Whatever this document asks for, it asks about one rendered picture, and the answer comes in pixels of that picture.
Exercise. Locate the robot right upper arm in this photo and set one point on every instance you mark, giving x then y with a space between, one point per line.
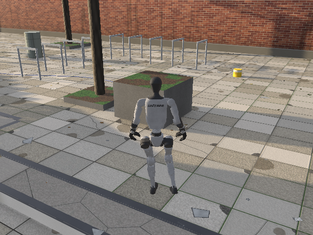
174 110

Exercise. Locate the robot torso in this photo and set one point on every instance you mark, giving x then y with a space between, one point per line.
156 115

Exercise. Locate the left robot forearm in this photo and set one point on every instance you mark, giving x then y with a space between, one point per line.
133 127

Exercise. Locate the robot left upper arm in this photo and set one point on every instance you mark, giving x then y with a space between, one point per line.
138 110

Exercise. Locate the right robot forearm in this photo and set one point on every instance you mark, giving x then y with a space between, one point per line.
181 127

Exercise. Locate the right robot foot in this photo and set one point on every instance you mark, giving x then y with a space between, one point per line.
174 190

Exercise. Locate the right robot hand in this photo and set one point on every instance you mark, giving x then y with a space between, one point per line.
179 134

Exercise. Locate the left robot hand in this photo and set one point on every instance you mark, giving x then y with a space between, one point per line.
131 135

